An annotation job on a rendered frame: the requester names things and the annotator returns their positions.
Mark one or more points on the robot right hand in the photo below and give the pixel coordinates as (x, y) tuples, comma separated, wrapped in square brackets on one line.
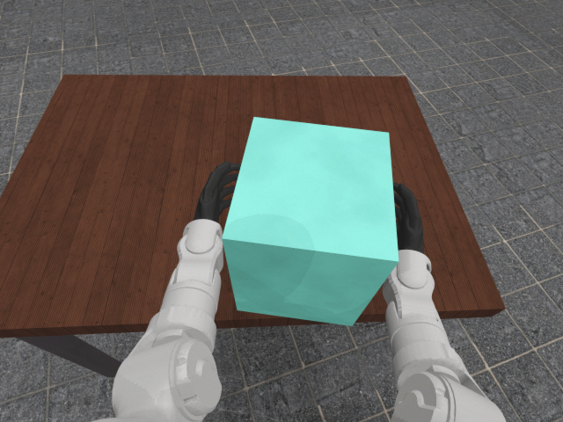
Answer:
[(409, 223)]

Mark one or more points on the carton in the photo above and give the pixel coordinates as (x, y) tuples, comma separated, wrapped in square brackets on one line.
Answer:
[(311, 232)]

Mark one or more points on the right robot upper arm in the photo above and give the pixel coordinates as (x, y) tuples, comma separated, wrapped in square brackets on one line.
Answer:
[(428, 396)]

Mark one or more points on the robot left forearm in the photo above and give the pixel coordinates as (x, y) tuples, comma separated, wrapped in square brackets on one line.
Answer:
[(191, 298)]

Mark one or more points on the left robot upper arm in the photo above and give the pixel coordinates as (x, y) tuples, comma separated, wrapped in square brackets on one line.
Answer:
[(173, 382)]

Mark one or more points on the table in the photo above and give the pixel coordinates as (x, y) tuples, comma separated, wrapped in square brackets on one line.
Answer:
[(92, 215)]

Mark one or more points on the robot left hand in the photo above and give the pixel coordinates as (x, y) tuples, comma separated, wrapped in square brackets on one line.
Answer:
[(211, 204)]

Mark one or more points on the robot right forearm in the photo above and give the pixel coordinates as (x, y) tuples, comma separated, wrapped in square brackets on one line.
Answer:
[(418, 339)]

